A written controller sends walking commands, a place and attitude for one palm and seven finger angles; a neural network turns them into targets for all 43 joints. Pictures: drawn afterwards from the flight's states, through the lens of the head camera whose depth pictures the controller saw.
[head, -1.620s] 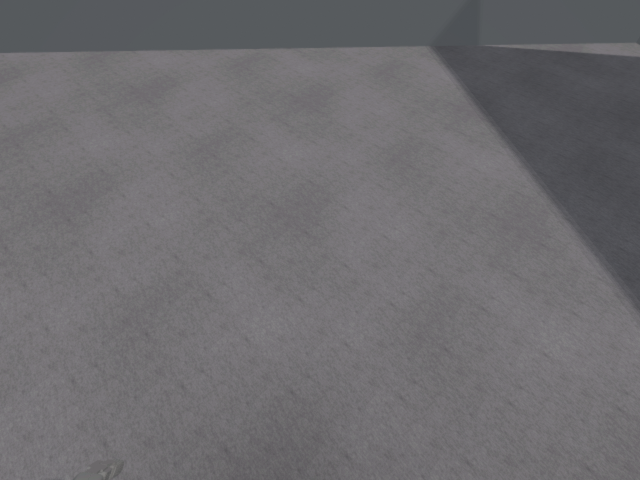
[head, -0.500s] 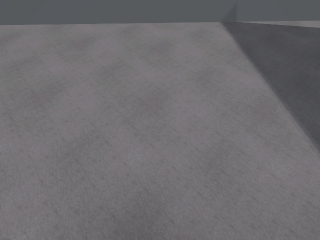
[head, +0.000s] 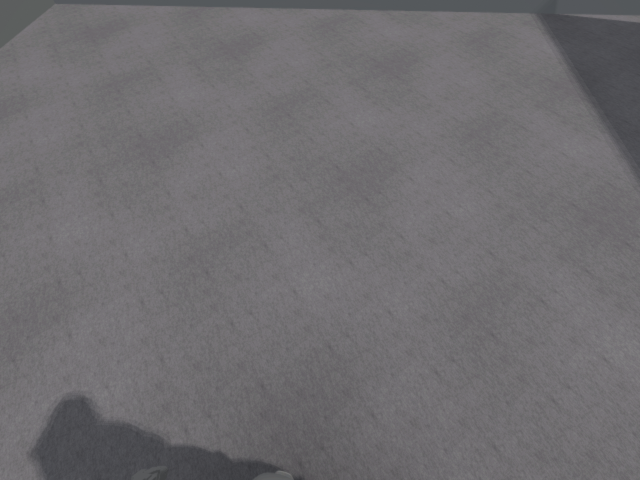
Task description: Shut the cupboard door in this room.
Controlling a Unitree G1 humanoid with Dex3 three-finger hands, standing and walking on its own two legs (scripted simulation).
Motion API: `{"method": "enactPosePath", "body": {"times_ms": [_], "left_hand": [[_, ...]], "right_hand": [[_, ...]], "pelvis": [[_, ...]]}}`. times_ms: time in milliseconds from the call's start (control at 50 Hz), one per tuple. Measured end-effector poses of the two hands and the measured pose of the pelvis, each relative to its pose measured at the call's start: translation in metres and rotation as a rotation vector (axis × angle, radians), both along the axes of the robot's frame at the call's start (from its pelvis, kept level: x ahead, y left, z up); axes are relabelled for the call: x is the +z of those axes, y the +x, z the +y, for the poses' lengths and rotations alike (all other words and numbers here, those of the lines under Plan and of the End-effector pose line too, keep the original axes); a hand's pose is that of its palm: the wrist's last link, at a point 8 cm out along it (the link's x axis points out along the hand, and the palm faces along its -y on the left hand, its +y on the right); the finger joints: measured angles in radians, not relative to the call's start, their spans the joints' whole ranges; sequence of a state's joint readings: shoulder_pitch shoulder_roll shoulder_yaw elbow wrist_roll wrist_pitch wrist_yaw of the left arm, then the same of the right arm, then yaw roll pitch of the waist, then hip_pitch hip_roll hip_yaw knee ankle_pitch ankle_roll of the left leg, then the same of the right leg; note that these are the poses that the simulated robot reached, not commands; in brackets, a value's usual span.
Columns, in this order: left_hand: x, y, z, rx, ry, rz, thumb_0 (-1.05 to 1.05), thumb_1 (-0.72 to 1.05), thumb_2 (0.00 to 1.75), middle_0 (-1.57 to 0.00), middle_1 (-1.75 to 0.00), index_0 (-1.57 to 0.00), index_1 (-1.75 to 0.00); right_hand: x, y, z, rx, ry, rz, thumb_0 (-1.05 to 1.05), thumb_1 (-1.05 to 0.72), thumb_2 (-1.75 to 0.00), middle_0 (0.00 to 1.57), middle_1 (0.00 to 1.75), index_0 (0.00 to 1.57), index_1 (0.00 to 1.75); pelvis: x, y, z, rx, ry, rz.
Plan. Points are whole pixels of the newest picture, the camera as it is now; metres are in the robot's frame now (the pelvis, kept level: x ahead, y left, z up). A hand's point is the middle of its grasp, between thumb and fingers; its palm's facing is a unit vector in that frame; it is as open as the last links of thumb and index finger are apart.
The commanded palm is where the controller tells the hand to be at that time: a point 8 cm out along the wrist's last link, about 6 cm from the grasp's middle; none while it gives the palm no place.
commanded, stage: turn or walk to find it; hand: left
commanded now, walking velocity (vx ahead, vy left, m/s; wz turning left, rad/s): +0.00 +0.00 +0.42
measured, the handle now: out of the picture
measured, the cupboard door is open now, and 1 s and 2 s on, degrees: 83 83 83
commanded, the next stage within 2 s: stand and wait in 2.00 s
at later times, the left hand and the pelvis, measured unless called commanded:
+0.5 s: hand out of the picture -0.04 +0.26 -0.18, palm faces +0.26 -0.93 -0.25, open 7.4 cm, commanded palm none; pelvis -0.01 +0.04 +0.00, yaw +13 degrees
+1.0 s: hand out of the picture -0.03 +0.21 -0.14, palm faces +0.44 -0.86 -0.27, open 7.4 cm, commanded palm none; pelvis -0.02 +0.00 +0.01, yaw +27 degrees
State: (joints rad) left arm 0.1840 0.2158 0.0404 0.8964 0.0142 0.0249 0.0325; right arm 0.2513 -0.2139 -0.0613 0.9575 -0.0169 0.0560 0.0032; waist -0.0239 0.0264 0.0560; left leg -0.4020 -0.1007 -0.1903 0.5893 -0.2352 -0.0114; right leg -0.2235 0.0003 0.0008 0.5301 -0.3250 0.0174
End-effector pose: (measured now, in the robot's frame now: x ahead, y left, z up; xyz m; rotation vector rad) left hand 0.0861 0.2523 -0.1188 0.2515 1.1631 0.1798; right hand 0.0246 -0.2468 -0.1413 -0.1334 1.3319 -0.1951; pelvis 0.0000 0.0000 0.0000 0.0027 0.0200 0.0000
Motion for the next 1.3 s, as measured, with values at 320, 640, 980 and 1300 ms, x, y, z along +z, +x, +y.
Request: {"method": "enactPosePath", "body": {"times_ms": [320, 640, 980, 1300], "left_hand": [[-0.015, -0.103, 0.012, 0.203, -0.052, 0.111, 0.0, 0.9, 0.9, -0.21, -0.3, -0.2, -0.3], [-0.008, -0.118, 0.054, 0.337, -0.051, 0.064, 0.01, 0.91, 0.9, -0.2, -0.3, -0.2, -0.29], [0.013, -0.135, 0.0, 0.443, -0.008, -0.026, 0.0, 0.9, 0.9, -0.21, -0.3, -0.2, -0.3], [-0.034, -0.267, 0.01, 0.685, -0.116, 0.161, 0.0, 0.91, 0.9, -0.21, -0.3, -0.2, -0.3]], "right_hand": [[0.019, 0.081, 0.009, 0.227, -0.065, -0.061, 0.01, -0.91, -0.9, 0.19, 0.3, 0.19, 0.29], [0.028, 0.105, 0.078, 0.375, -0.017, -0.149, 0.0, -0.91, -0.9, 0.2, 0.3, 0.2, 0.3], [0.006, 0.094, 0.027, 0.442, 0.005, -0.006, 0.01, -0.91, -0.9, 0.2, 0.3, 0.2, 0.29], [0.026, 0.129, 0.118, 0.678, -0.046, -0.14, 0.01, -0.91, -0.9, 0.19, 0.3, 0.2, 0.29]], "pelvis": [[0.002, -0.006, 0.016, 0.171, 0.019, -0.017], [0.009, -0.016, 0.039, 0.283, -0.007, -0.032], [0.009, -0.018, 0.002, 0.454, 0.031, -0.037], [-0.002, -0.05, 0.038, 0.591, 0.002, -0.035]]}}
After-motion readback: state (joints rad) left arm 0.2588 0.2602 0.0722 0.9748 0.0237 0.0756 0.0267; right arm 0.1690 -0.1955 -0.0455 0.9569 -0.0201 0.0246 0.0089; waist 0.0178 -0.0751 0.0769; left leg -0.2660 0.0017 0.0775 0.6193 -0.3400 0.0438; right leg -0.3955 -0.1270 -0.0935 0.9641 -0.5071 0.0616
